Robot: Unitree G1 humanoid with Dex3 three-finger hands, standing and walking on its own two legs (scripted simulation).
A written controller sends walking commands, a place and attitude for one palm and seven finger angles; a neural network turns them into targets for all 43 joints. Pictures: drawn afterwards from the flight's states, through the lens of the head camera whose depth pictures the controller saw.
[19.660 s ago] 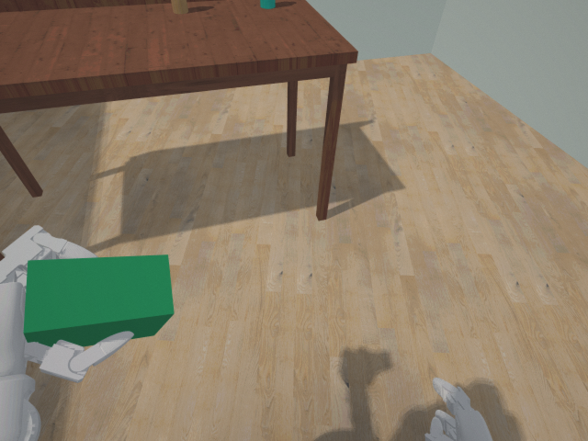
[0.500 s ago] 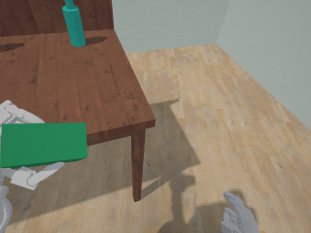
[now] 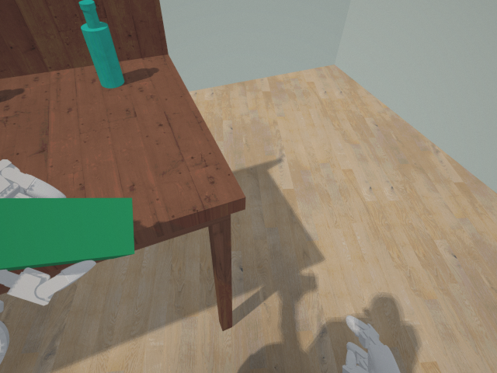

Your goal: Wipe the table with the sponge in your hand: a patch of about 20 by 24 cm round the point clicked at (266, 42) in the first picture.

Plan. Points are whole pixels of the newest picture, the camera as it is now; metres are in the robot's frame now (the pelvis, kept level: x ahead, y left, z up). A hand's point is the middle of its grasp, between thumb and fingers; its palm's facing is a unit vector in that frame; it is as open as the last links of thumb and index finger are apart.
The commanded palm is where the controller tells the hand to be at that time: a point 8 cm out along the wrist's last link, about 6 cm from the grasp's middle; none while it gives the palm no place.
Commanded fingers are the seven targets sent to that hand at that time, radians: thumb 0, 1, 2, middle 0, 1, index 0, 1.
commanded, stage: shuffle to correct the standing spot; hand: left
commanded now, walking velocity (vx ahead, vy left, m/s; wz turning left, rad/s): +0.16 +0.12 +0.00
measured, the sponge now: (85, 233) +0.23 +0.21 +0.17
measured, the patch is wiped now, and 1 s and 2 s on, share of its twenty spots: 0.00 0.00 0.00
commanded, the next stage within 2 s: come to a stop and stand still in 0.32 s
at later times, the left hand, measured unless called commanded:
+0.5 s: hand (25, 183) +0.28 +0.30 +0.20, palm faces +0.42 -0.80 -0.42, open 10.3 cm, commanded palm +0.23 +0.33 +0.20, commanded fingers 0.00 0.10 1.30 -1.20 -1.60 -1.20 -1.60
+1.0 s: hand (40, 171) +0.31 +0.30 +0.19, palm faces +0.37 -0.84 -0.41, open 10.3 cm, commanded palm +0.26 +0.34 +0.20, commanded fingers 0.00 0.10 1.30 -1.20 -1.60 -1.20 -1.60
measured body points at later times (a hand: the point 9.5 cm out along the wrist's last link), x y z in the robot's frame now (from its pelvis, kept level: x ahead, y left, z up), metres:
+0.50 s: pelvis +0.07 +0.05 +0.01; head +0.08 +0.06 +0.46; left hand +0.26 +0.34 +0.22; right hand +0.25 -0.16 -0.07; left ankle +0.08 +0.17 -0.72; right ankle +0.08 -0.05 -0.71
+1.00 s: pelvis +0.10 +0.06 +0.02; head +0.12 +0.07 +0.47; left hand +0.29 +0.34 +0.21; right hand +0.28 -0.16 -0.05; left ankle +0.09 +0.17 -0.72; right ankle +0.09 -0.05 -0.72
